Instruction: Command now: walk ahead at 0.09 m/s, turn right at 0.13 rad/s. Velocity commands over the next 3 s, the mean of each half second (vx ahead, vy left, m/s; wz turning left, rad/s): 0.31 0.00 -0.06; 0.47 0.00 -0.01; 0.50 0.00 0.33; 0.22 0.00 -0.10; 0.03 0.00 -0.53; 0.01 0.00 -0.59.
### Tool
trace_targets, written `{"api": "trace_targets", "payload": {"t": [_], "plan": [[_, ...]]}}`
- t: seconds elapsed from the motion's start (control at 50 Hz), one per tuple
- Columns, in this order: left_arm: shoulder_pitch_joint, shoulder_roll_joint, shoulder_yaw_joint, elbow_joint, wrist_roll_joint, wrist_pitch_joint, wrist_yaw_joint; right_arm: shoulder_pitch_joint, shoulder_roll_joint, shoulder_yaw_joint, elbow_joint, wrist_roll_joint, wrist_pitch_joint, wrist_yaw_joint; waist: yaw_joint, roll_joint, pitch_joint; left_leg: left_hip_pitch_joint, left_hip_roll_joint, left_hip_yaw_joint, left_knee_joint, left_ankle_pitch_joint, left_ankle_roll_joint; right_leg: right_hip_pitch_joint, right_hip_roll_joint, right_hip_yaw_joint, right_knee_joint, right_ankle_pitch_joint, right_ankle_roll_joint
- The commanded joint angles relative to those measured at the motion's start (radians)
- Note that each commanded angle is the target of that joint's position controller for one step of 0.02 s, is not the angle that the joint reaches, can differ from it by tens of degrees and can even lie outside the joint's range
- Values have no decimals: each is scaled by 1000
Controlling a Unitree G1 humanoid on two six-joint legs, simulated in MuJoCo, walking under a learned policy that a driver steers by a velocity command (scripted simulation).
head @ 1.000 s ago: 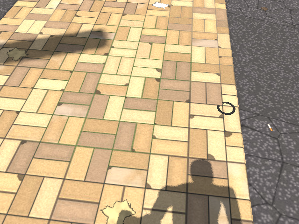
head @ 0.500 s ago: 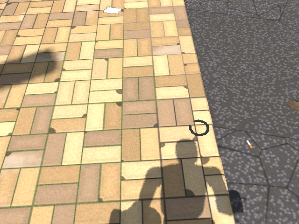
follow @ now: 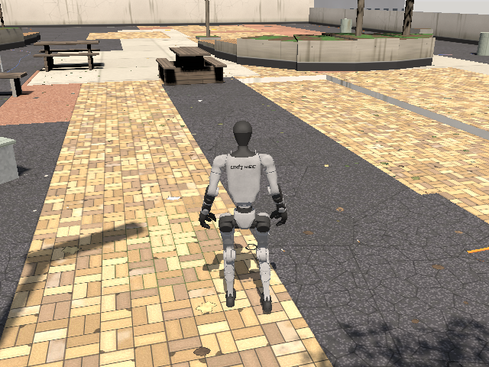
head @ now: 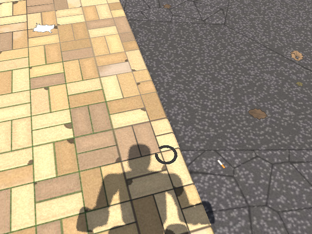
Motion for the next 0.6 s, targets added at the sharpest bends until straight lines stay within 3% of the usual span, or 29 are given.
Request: {"api": "trace_targets", "payload": {"t": [0.02,0.06,0.08,0.1,0.12,0.14,0.16,0.18,0.22,0.26,0.32,0.38,0.42,0.46,0.48,0.5,0.52,0.54,0.56,0.58,0.6], "plan": [[111,57,14,-16,0,-7,-2,-26,-154,-37,-54,12,-4,-7,32,171,-182,100,227,-230,-163,-167,176,168,3,-41,-191,108,-22],[137,61,19,4,9,-9,-12,-12,-176,-43,-43,30,4,-8,52,186,-131,-21,198,-230,-205,-503,121,277,46,-109,-291,148,-63],[144,67,20,2,17,-14,-13,-10,-173,-41,-41,32,4,-9,63,184,-98,-73,186,-235,-211,-597,86,297,38,-104,-303,90,-92],[171,83,21,2,22,-23,-10,-33,-150,-35,-52,32,1,-9,81,137,-67,-136,159,-212,-152,-603,49,314,-26,-25,-365,-3,-139],[220,145,37,19,23,-31,-6,-70,-111,-28,-77,36,-11,-9,92,-12,-30,-233,64,-82,2,-519,-7,304,-134,135,-481,-203,-215],[260,201,58,40,11,-42,-12,-130,-113,-33,-102,48,-34,-7,120,-199,29,-296,-31,54,243,-377,-38,252,-271,387,-673,-389,-296],[210,211,59,29,20,-64,-9,-145,-154,-50,-113,56,-50,-5,106,-240,95,-366,23,-25,382,-341,-15,234,-344,507,-744,-348,-330],[164,161,45,18,21,-87,-6,-92,-169,-61,-91,56,-56,-1,64,-202,91,-408,48,-53,458,-305,-3,278,-326,465,-725,-236,-313],[148,110,35,15,-5,-111,-13,-45,-147,-60,-58,37,-64,11,51,-130,45,-444,78,-55,467,-217,3,382,-276,349,-696,-50,-268],[170,101,34,27,-10,-111,-18,-79,-97,-46,-55,30,-71,24,66,-93,17,-357,74,-8,378,-127,-9,375,-220,220,-688,119,-239],[208,129,44,40,-8,-104,-23,-138,-73,-31,-70,37,-70,39,94,-126,11,-189,48,39,216,-74,-29,299,-182,122,-681,182,-233],[224,168,57,50,-19,-102,-31,-149,-108,-31,-82,48,-68,45,93,-138,22,-85,45,42,132,-105,-20,259,-216,142,-659,142,-242],[202,171,57,49,-25,-99,-33,-89,-136,-40,-64,49,-68,43,48,-124,15,30,40,47,73,-83,0,226,-221,146,-616,132,-223],[186,131,41,46,-15,-99,-34,87,-186,-65,-9,47,-66,28,-37,-83,-51,282,44,29,41,-96,31,137,-164,82,-428,264,-178],[171,64,18,21,3,-104,-36,242,-266,-86,15,35,-67,17,-97,100,-170,502,241,-214,-7,-122,95,-10,-77,-21,-73,200,-121],[216,11,5,-20,-14,-129,-29,320,-358,-107,33,25,-63,27,-84,400,-250,680,424,-646,-167,-353,238,-314,40,-54,229,-95,-79],[178,115,29,-8,-31,-142,-28,275,-269,-81,24,31,-70,33,-84,251,-172,608,419,-686,-213,-471,237,-406,-16,35,381,-92,-86],[124,141,38,-15,-42,-145,-34,214,-219,-66,11,32,-72,33,-57,186,-80,515,388,-567,-215,-445,201,-441,-61,28,398,7,-109],[111,123,35,-6,-34,-142,-32,151,-195,-57,-5,26,-73,35,-29,117,-47,433,338,-467,-229,-352,181,-409,-96,12,376,98,-110],[95,110,36,-5,-20,-138,-32,112,-172,-51,-12,21,-71,37,-11,100,-15,369,303,-393,-248,-254,175,-389,-117,5,331,155,-105],[102,95,36,-3,-14,-132,-34,97,-159,-47,-13,14,-70,36,10,119,-12,318,274,-329,-269,-177,167,-340,-136,5,303,196,-101]]}}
